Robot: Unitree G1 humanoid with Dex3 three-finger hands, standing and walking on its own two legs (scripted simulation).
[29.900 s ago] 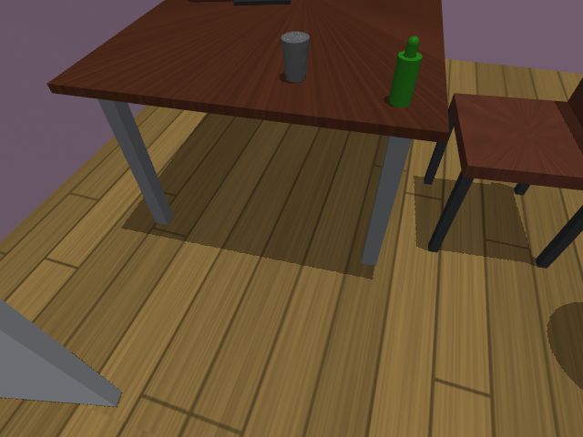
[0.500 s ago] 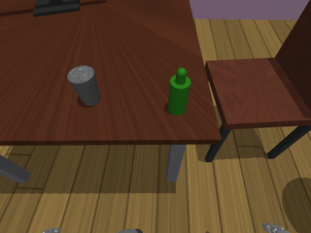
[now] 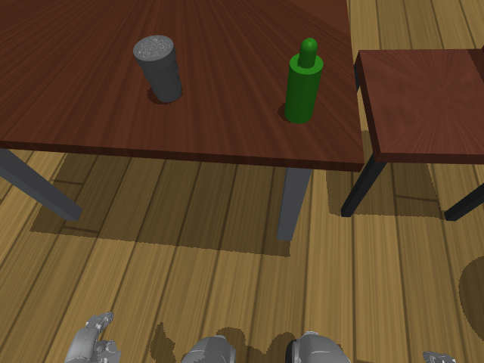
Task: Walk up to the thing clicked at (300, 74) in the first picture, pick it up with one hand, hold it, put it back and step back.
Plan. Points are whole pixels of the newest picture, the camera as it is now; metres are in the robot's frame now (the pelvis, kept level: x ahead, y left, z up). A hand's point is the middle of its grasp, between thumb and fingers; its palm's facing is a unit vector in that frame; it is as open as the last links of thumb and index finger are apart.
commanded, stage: step back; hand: left
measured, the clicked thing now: (161, 72) +0.65 +0.21 +0.04
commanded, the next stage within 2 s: none
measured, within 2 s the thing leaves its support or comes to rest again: neither
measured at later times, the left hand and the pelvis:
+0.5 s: hand out of the picture -0.06 +0.29 -0.14, palm faces -0.13 -0.89 -0.43, open 7.4 cm; pelvis -0.14 +0.02 +0.00, yaw -8 degrees
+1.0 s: hand out of the picture -0.11 +0.31 -0.14, palm faces -0.07 -0.93 -0.37, open 7.4 cm; pelvis -0.28 +0.06 +0.01, yaw -4 degrees
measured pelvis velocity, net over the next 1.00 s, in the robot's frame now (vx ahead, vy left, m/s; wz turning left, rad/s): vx -0.28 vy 0.06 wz -0.07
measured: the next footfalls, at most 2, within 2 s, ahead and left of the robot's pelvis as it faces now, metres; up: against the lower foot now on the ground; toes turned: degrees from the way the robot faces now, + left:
left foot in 0.04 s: +0.03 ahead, +0.13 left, +0.00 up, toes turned -2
right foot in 0.46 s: -0.14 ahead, -0.10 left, +0.00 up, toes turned -6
